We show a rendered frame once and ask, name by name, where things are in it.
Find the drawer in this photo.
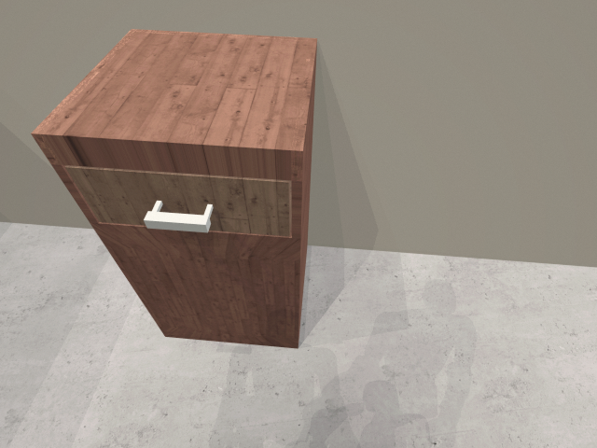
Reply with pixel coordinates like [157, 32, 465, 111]
[65, 165, 292, 236]

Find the cabinet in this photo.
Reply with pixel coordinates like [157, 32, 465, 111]
[31, 29, 317, 349]

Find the handle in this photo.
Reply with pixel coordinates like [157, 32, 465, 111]
[144, 201, 213, 232]

